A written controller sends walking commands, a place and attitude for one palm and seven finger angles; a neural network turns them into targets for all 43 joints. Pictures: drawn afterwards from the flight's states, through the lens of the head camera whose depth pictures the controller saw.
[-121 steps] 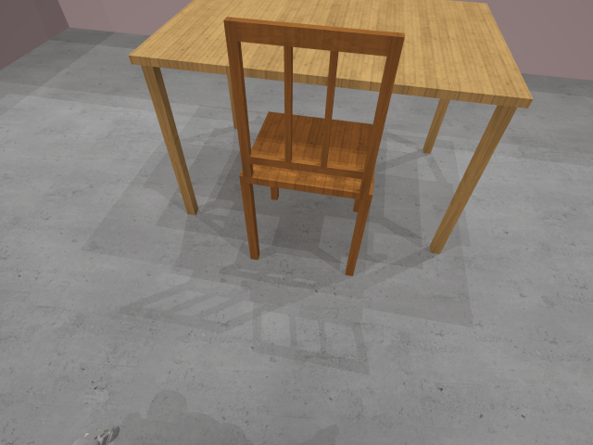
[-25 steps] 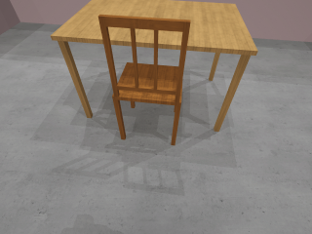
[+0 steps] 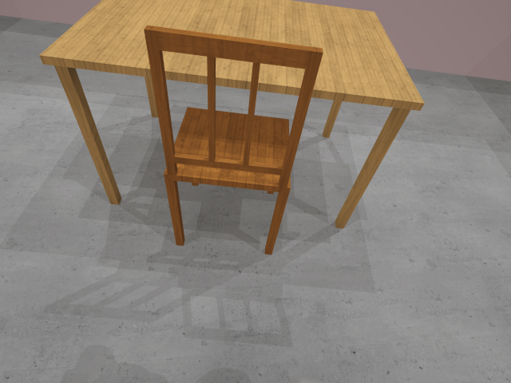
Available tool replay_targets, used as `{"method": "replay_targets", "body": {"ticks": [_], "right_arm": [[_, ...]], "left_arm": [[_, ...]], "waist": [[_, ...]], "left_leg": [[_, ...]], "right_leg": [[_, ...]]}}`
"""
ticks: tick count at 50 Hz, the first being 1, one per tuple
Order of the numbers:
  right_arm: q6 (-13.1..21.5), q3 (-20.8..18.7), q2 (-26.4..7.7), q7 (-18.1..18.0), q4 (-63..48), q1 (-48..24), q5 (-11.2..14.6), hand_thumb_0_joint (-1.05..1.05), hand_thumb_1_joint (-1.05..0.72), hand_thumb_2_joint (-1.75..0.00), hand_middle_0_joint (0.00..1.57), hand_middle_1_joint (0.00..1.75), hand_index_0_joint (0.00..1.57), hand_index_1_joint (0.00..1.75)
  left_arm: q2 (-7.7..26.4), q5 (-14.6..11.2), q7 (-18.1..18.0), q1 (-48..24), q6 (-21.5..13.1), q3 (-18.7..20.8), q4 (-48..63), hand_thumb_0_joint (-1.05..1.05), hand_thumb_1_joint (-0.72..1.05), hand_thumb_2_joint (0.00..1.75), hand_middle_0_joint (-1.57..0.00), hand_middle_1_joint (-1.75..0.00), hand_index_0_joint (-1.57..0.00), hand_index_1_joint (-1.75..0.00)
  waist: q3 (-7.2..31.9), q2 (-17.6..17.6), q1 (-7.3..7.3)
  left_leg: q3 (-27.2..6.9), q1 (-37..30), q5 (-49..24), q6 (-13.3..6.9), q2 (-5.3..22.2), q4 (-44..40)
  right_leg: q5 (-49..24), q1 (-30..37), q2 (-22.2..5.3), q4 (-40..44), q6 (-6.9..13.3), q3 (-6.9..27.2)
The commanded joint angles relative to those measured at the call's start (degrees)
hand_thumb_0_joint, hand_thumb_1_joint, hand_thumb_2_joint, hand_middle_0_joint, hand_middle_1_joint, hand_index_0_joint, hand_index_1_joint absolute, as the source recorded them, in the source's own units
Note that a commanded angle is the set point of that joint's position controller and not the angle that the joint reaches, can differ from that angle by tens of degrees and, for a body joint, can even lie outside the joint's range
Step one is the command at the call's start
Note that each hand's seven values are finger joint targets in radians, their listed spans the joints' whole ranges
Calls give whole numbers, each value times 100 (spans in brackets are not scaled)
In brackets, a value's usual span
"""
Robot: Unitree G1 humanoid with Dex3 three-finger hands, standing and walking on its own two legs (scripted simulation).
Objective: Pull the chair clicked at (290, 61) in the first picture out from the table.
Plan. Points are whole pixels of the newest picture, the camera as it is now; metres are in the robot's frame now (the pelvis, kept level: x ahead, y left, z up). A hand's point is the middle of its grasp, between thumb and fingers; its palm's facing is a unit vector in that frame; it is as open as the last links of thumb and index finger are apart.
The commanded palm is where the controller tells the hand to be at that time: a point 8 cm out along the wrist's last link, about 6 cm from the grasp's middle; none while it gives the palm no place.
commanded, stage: take the last steps up to it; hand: left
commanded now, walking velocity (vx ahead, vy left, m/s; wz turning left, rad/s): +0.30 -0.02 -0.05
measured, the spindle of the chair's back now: (211, 114) +0.79 +0.16 -0.05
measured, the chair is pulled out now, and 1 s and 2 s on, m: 0.00 0.00 0.00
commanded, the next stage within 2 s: come to a stop and stand still in 0.60 s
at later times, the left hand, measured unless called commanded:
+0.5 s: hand (158, 333) +0.24 +0.19 -0.18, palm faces +0.05 -0.98 -0.20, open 7.2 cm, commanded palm none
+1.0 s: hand (157, 282) +0.34 +0.21 -0.18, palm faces +0.02 -0.98 -0.19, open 7.4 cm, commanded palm none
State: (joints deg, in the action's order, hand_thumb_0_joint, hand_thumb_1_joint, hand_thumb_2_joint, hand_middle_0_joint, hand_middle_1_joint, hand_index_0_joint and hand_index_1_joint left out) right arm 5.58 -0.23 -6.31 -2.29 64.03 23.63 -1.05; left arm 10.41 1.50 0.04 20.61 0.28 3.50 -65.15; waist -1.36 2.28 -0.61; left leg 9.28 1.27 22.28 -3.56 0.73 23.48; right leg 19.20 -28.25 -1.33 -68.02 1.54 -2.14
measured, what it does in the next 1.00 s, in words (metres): walks ahead: right foot, then left foot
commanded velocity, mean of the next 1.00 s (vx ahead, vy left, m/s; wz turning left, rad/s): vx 0.08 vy -0.06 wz -0.01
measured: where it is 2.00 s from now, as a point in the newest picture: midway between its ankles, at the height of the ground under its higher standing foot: outside the picture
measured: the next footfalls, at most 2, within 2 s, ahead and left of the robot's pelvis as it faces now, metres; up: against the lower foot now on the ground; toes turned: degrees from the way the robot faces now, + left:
right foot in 0.28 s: +0.25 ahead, -0.07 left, +0.00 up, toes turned -8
left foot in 0.70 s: +0.40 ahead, +0.16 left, +0.00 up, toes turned +7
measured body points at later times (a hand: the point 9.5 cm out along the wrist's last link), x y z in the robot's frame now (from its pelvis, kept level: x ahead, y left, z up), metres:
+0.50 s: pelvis +0.20 +0.00 +0.00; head +0.22 +0.01 +0.45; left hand +0.23 +0.24 -0.16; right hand +0.20 -0.21 -0.16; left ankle +0.22 +0.15 -0.67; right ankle +0.21 -0.06 -0.74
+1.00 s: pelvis +0.31 +0.03 +0.00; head +0.36 +0.05 +0.45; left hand +0.34 +0.27 -0.16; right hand +0.36 -0.20 -0.14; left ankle +0.36 +0.15 -0.74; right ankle +0.29 -0.10 -0.69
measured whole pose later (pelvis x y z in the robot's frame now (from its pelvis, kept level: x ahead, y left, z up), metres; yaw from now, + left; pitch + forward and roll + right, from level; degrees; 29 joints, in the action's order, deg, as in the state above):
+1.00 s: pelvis +0.31 +0.03 +0.00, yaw -3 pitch +0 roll -1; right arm -0.4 -2.3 -8.2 -3.1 59.4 8.8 -1.3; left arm 10.0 1.1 -1.6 13.2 3.1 3.7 -58.6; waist -5.3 1.9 0.5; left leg 8.2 16.1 9.6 -0.5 4.7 25.7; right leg 24.8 -24.3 -1.8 -52.5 -1.2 -1.0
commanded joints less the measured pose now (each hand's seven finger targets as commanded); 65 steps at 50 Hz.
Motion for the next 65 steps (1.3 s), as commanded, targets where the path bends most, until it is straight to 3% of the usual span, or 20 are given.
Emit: {"method": "replay_targets", "body": {"ticks": [1, 9, 12, 13, 14, 15, 16, 21, 29, 33, 35, 36, 39, 42, 53, 55, 56, 57, 59, 65], "right_arm": [[49, -27, -562, -100, 257, 989, 47, 0, -90, -90, 20, 30, 20, 30], [-56, -153, -736, -127, 435, 1137, 57, 0, -90, -90, 20, 30, 20, 30], [-100, -189, -745, -121, 328, 833, 88, 0, -90, -90, 20, 30, 20, 30], [-90, -169, -604, -57, 234, 745, 147, 0, -90, -90, 20, 30, 20, 30], [-61, -151, -280, -16, 68, 969, 202, 0, -90, -90, 20, 30, 20, 30], [-103, -243, -462, -1, -74, 591, 167, 0, -90, -90, 20, 30, 20, 30], [-129, -265, -327, 42, -152, 242, 120, 0, -90, -90, 20, 30, 20, 30], [-403, -211, -27, 123, -166, 413, -27, 0, -90, -90, 20, 30, 20, 30], [-286, -209, -153, 266, -581, -758, -18, 0, -90, -90, 20, 30, 20, 30], [-169, -263, -606, 190, -288, -6, -50, 0, -90, -90, 20, 30, 20, 30], [-159, -418, -1508, 91, -191, 739, -75, 0, -90, -90, 20, 30, 20, 30], [-260, -339, -1405, 52, -288, 447, -46, 0, -90, -90, 20, 30, 20, 30], [-265, -118, -850, -84, -510, -824, -21, 0, -90, -90, 20, 30, 20, 30], [-410, -247, -1042, -146, -471, -834, 0, 0, -90, -90, 20, 30, 20, 30], [-666, -543, -1301, -44, -701, -1102, -39, 0, -90, -90, 20, 30, 20, 30], [-706, -498, -996, 33, -712, -1013, 26, 0, -90, -90, 20, 30, 20, 30], [-743, -407, -525, 77, -802, -871, 74, 0, -90, -90, 20, 30, 20, 30], [-814, -419, -590, 81, -905, -1063, 56, 0, -90, -90, 20, 30, 20, 30], [-898, -411, -573, 113, -862, -1177, 19, 0, -90, -90, 20, 30, 20, 30], [-845, -430, -878, 151, -700, -1024, 11, 0, -90, -90, 20, 30, 20, 30]], "left_arm": [[-56, 6, 100, -423, -126, -28, 598, 0, 90, 90, -20, -30, -20, -30], [118, -18, 37, -846, -228, -49, 806, 0, 90, 90, -20, -30, -20, -30], [367, 21, -28, 289, -307, 76, 480, 0, 90, 90, -20, -30, -20, -30], [738, 51, -66, 977, -366, 174, 317, 0, 90, 90, -20, -30, -20, -30], [1141, -11, -112, 1345, -384, 279, 290, 0, 90, 90, -20, -30, -20, -30], [1152, -121, -139, 978, -343, 291, 383, 0, 90, 90, -20, -30, -20, -30], [892, -124, -152, 442, -316, 239, 452, 0, 90, 90, -20, -30, -20, -30], [208, -8, -177, -297, -499, -7, 649, 0, 90, 90, -20, -30, -20, -30], [483, 3, -70, 250, -457, 36, 427, 0, 90, 90, -20, -30, -20, -30], [448, -56, -79, 303, -381, 43, 343, 0, 90, 90, -20, -30, -20, -30], [10, -116, -66, 487, -372, -38, 498, 0, 90, 90, -20, -30, -20, -30], [199, -61, -133, 355, -320, -23, 525, 0, 90, 90, -20, -30, -20, -30], [-51, -54, -163, 445, -99, -72, 270, 0, 90, 90, -20, -30, -20, -30], [51, -52, -172, 422, 136, -27, 360, 0, 90, 90, -20, -30, -20, -30], [162, -38, -170, -25, 194, 79, 904, 0, 90, 90, -20, -30, -20, -30], [470, 24, -205, 197, 68, 95, 829, 0, 90, 90, -20, -30, -20, -30], [928, 63, -245, -109, -23, 108, 880, 0, 90, 90, -20, -30, -20, -30], [1103, 29, -231, -231, -25, 103, 981, 0, 90, 90, -20, -30, -20, -30], [1042, 28, -252, -544, -27, 126, 1012, 0, 90, 90, -20, -30, -20, -30], [909, -31, -302, -289, -106, 143, 974, 0, 90, 90, -20, -30, -20, -30]], "waist": [[-870, -999, 22], [-342, -1050, 117], [-33, -1060, 708], [336, -468, 1015], [1055, 555, 881], [717, -5, 779], [-170, -204, 583], [-552, -243, -219], [-269, 553, 116], [258, -166, -238], [639, -2191, -338], [483, -1336, -270], [-179, -1004, 194], [173, -903, 134], [509, -1479, 110], [501, -377, 221], [353, 1048, 51], [287, 1121, 197], [98, 956, 125], [120, 581, 264]], "left_leg": [[-550, -153, -4860, 35, 1171, -1026], [-294, -642, -7362, 8, 1207, -72], [-342, 312, -6617, 96, 1185, 1689], [-211, 1527, -4561, 152, 871, 3448], [-230, 2776, 694, 253, -127, 5731], [-998, 3019, 814, 20, 105, 6209], [-1051, 3357, 340, 3, 383, 6112], [-914, 2523, -187, 227, 810, 4527], [-276, 2209, -818, 325, 446, 1929], [-326, 662, -1649, 254, 288, 432], [-2947, -609, -3711, -823, 2449, -446], [-2893, -73, -3913, -1091, 2625, -497], [-1567, 1386, -4680, -684, 2034, -633], [-1150, 946, -5150, -595, 1884, -467], [-1016, 1052, -3286, -358, 1648, -32], [-673, 1551, -1434, 195, 926, 814], [-347, 2091, 329, 540, 270, 1403], [-704, 1959, 1028, 539, 144, 2004], [-971, 2186, 817, 507, 118, 2691], [-1028, 2804, 88, 691, 50, 3492]], "right_leg": [[-643, -1247, -95, 187, -25, -338], [-933, 422, 457, 2883, 317, -987], [-1151, 2268, 406, 3528, 582, -768], [-1571, 3490, -569, 3769, 1081, 379], [-2173, 4201, -2338, 4537, 1933, 3128], [-1069, 3495, -2483, 5244, 2052, 3230], [-539, 2742, -2268, 5524, 1798, 2635], [-1382, 473, -1451, 5760, 1125, 621], [-2363, 1455, -1043, 5260, 885, 190], [-2377, 1742, -654, 3576, 518, -75], [1570, -95, 272, 934, 41, -549], [1732, -29, 28, 431, 119, -4], [892, 663, -319, 951, -150, 264], [637, 710, -196, 1383, -268, 150], [-88, 1357, -42, 3180, -217, -76], [-1375, 2022, -363, 4719, -199, 281], [-2102, 1823, -1520, 5079, 163, 1619], [-2259, 1292, -1996, 5255, 631, 1889], [-1645, 1108, -1783, 5370, 730, 1800], [-3640, 2359, -1653, 4783, 810, 1242]]}}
